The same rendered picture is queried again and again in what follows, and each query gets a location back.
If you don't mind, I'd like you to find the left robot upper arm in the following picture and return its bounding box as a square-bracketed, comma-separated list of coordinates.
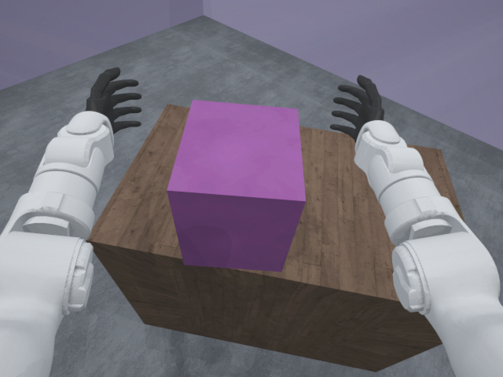
[0, 231, 94, 377]

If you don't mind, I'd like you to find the robot right forearm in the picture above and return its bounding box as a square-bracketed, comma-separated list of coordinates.
[354, 120, 500, 298]

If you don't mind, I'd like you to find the pedestal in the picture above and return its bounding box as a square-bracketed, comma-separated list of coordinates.
[87, 104, 465, 372]

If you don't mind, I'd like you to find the robot left forearm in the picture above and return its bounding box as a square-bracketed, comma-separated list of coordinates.
[0, 111, 114, 244]

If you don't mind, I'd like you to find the right robot hand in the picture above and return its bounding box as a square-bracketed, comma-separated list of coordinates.
[330, 75, 384, 144]

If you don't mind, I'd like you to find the left robot hand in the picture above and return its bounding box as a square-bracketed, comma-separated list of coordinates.
[85, 67, 141, 135]

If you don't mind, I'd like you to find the carton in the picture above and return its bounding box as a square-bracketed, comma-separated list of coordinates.
[167, 100, 306, 272]

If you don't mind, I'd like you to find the right robot upper arm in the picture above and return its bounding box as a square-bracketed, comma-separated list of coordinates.
[392, 232, 503, 377]

